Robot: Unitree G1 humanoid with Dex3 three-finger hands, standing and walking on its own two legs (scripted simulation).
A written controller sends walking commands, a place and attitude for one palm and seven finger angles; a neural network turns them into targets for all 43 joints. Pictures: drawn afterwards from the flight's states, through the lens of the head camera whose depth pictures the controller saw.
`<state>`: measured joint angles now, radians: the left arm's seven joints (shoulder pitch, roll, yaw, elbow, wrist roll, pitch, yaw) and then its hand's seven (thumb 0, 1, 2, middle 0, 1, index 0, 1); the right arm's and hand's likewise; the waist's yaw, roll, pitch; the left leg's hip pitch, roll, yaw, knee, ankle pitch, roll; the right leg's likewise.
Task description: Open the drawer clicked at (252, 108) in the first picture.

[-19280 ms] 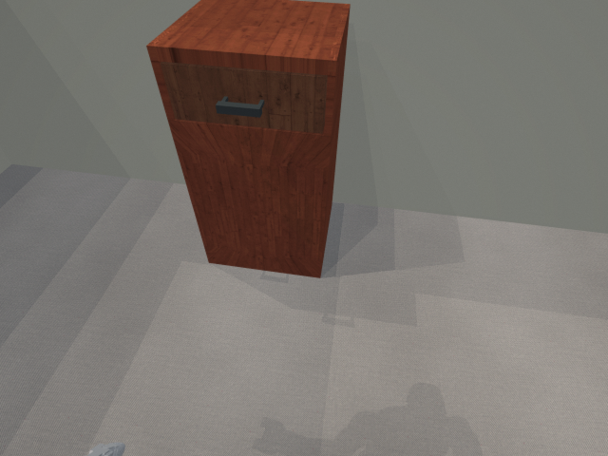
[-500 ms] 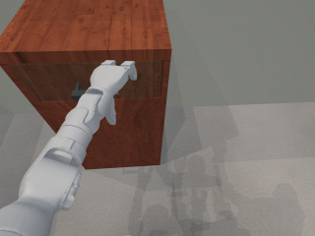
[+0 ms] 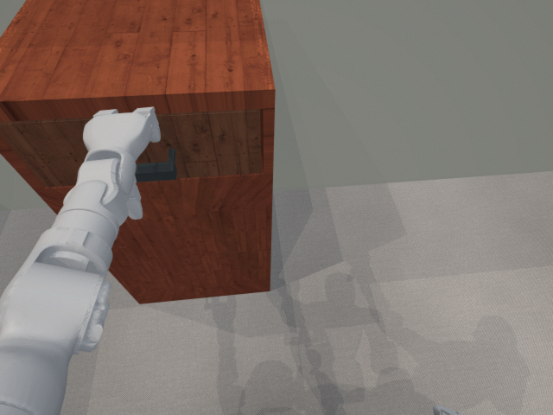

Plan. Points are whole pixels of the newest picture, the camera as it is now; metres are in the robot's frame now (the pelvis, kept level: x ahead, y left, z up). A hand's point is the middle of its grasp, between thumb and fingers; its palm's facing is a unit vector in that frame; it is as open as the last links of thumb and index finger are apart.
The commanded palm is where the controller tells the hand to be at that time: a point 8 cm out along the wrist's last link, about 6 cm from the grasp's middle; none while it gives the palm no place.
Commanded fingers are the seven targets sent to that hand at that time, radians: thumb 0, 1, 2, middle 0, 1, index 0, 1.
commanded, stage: lower the fingers behind the handle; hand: left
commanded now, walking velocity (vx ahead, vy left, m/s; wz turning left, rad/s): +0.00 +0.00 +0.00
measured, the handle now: (142, 164) +0.55 +0.20 +0.01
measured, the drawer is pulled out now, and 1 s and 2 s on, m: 0.00 0.00 0.00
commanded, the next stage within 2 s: lift the fingers back up to retry in 1.28 s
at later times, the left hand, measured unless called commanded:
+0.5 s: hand (129, 179) +0.50 +0.21 +0.03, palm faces -0.02 -0.01 -1.00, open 13.6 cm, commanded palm +0.48 +0.21 +0.07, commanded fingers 0.00 -0.50 0.30 -0.30 -1.20 -0.30 -1.20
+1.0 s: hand (130, 180) +0.50 +0.21 +0.02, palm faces +0.03 -0.01 -1.00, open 13.6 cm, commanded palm +0.49 +0.21 +0.04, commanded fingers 0.00 -0.50 0.30 -0.30 -1.20 -0.30 -1.20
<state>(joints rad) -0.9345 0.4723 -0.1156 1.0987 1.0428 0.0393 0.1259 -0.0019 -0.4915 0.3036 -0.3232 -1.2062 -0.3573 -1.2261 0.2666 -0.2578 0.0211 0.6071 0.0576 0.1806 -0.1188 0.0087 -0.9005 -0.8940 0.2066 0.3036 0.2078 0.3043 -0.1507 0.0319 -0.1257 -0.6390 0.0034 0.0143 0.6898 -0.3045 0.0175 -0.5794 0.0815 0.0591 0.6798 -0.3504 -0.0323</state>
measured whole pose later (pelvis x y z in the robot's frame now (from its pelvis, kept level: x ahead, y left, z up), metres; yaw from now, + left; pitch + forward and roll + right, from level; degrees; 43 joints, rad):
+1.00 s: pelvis -0.03 +0.02 -0.04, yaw +1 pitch +23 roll -3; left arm -1.09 0.47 -0.13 1.22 1.11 0.05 0.35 0.00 -0.49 0.30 -0.31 -1.30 -0.34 -1.29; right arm 0.38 -0.27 -0.02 0.66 0.00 0.14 -0.03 0.01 -0.90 -0.89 0.20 0.30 0.20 0.30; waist -0.18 0.04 -0.16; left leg -1.00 -0.01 -0.02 0.97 -0.36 0.05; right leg -0.91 0.07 0.01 0.93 -0.41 0.00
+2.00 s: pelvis +0.00 +0.02 -0.01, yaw +1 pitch +19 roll -3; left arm -0.89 0.46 -0.09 1.02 1.05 -0.02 0.22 0.00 -0.49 0.30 -0.40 -1.22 -0.40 -1.21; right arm 0.40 -0.25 -0.03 0.69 0.00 0.10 -0.05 0.01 -0.90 -0.89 0.21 0.30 0.21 0.30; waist -0.14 0.07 -0.14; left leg -0.79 -0.01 -0.01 0.82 -0.36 0.04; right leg -0.70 0.07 0.03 0.75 -0.39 -0.01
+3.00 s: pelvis +0.01 +0.01 +0.00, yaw +1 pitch +15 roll -1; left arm -0.86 0.40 -0.13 0.98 1.04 -0.01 0.23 0.00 -0.49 0.30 -0.32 -1.20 -0.32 -1.20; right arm 0.34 -0.25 -0.06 0.68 0.02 0.15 -0.02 0.01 -0.90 -0.89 0.20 0.30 0.20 0.30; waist -0.11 0.05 -0.14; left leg -0.65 -0.01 -0.01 0.72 -0.34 0.03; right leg -0.58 0.06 0.04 0.70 -0.38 -0.03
